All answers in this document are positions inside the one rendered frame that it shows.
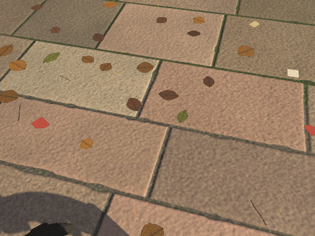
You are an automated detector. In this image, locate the left robot hand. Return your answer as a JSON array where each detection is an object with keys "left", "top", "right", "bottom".
[{"left": 25, "top": 222, "right": 74, "bottom": 236}]

